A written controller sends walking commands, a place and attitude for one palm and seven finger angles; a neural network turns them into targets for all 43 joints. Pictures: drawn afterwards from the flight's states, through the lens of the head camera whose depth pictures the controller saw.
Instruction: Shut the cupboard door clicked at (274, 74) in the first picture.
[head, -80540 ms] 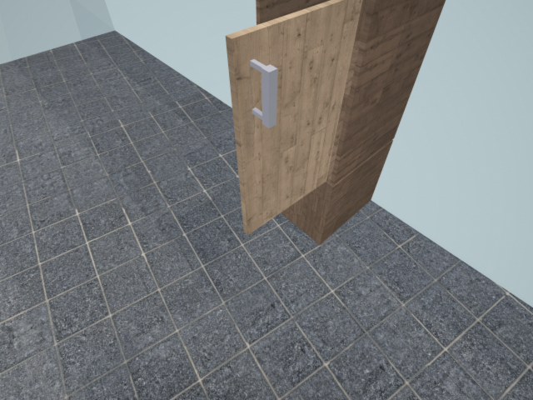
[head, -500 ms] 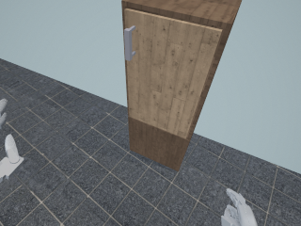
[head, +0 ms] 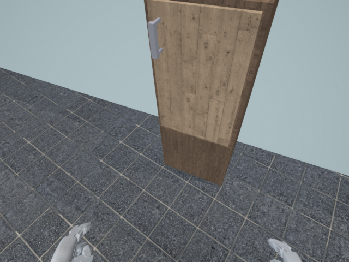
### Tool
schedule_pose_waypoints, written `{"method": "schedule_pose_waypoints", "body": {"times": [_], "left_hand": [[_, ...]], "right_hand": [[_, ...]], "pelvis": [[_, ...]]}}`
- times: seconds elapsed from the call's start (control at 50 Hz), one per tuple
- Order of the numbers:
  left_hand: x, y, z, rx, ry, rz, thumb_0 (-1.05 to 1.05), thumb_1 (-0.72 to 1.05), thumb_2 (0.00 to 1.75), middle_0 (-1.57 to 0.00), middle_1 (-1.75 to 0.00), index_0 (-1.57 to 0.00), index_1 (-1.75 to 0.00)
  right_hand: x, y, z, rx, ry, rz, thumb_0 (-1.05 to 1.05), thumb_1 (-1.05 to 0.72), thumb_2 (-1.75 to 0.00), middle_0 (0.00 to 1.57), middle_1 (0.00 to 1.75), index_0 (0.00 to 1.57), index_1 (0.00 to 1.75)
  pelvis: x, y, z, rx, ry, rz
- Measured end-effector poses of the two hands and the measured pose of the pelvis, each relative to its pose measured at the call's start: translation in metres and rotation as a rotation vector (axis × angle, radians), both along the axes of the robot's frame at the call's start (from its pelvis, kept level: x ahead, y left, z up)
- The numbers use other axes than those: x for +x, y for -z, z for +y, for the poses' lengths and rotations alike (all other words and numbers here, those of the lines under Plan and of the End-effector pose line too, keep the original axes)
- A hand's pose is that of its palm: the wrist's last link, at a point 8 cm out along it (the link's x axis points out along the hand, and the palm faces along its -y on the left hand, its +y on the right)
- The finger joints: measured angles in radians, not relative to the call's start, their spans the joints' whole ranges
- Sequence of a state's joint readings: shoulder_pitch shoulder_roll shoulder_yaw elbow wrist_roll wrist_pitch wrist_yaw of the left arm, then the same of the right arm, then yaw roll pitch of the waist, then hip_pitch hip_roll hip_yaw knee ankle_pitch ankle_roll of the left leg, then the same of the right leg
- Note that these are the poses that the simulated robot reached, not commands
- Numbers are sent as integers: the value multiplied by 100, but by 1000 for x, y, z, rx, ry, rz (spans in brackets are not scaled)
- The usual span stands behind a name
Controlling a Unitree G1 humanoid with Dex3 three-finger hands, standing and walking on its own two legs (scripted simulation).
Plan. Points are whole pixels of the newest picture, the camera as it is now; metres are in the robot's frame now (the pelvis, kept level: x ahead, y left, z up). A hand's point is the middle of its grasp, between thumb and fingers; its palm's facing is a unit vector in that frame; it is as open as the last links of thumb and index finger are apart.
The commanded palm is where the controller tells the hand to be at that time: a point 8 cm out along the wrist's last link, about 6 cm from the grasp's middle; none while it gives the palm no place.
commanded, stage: let the arm hang, fingers relaxed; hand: left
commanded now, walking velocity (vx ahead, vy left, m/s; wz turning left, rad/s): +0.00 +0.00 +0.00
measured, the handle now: (156, 38) +0.78 +0.09 +0.15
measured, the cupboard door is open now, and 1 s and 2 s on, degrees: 0 0 0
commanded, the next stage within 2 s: look to check the result in 0.90 s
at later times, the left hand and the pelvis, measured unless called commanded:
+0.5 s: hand out of the picture -0.07 +0.18 -0.16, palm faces +0.03 -0.97 -0.24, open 7.3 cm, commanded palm none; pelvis -0.02 -0.01 +0.01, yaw +0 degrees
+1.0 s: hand out of the picture -0.02 +0.14 -0.16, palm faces +0.03 -0.99 -0.17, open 7.3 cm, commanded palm none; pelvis +0.00 -0.02 +0.01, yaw +0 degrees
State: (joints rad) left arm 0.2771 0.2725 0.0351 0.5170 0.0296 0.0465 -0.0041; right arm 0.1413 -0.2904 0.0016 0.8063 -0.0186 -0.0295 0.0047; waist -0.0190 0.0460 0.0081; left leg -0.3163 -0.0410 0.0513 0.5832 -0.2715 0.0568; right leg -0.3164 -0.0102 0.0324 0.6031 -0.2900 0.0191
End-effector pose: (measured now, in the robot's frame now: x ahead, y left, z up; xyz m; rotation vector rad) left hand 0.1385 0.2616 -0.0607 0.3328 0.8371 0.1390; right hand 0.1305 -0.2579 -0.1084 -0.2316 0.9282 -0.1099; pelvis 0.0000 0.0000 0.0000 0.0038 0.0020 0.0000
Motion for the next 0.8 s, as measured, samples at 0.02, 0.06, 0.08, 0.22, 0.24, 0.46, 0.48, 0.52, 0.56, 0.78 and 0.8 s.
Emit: {"method": "schedule_pose_waypoints", "body": {"times": [0.02,0.06,0.08,0.22,0.24,0.46,0.48,0.52,0.56,0.78,0.8], "left_hand": [[-18,19,-11,-40,-5,82,1,91,90,-19,-30,-20,-30],[-54,49,-34,-119,-23,221,1,91,90,-19,-30,-20,-30],[-71,61,-45,-157,-33,282,1,91,90,-19,-30,-20,-30],[-155,84,-43,-187,-161,500,0,98,90,-20,-30,-21,-30],[-164,83,-42,-182,-170,523,0,98,90,-20,-30,-21,-30],[-210,64,-35,-106,-232,636,0,92,90,-19,-30,-20,-30],[-209,64,-36,-108,-230,635,0,92,90,-19,-30,-20,-30],[-203,67,-40,-116,-225,625,0,91,90,-19,-30,-20,-30],[-194,70,-45,-130,-217,607,0,91,90,-19,-30,-20,-30],[-154,78,-70,-196,-175,528,2,93,90,-20,-30,-20,-30],[-154,78,-70,-196,-176,529,2,93,90,-20,-30,-20,-30]], "right_hand": [[-12,2,-2,-7,11,36,1,-91,-90,21,30,20,30],[-39,3,-6,-25,33,119,1,-91,-90,21,30,20,30],[-54,3,-7,-35,43,163,1,-91,-90,21,30,20,30],[-139,4,-6,-59,99,425,1,-91,-90,20,30,20,30],[-147,5,-5,-52,106,445,1,-91,-90,20,30,20,30],[-170,30,21,71,138,480,1,-91,-90,20,30,20,30],[-169,31,24,79,141,477,1,-91,-90,20,30,20,30],[-168,32,28,90,145,471,1,-91,-90,20,30,20,30],[-168,32,32,97,148,468,0,-91,-90,20,30,20,30],[-160,26,36,93,161,459,0,-91,-90,20,30,20,30],[-159,26,36,91,162,458,0,-91,-90,20,30,20,30]], "pelvis": [[-2,0,-1,1,0,-4],[-6,-1,-5,1,-2,-12],[-7,-1,-6,-1,-4,-16],[-14,-7,-13,-19,-20,-26],[-15,-8,-12,-20,-21,-27],[-18,-10,-12,-16,-4,-25],[-17,-10,-13,-16,-3,-25],[-16,-9,-13,-16,0,-23],[-15,-9,-13,-14,1,-22],[-6,-12,-15,-8,0,-22],[-5,-12,-16,-8,0,-22]]}}
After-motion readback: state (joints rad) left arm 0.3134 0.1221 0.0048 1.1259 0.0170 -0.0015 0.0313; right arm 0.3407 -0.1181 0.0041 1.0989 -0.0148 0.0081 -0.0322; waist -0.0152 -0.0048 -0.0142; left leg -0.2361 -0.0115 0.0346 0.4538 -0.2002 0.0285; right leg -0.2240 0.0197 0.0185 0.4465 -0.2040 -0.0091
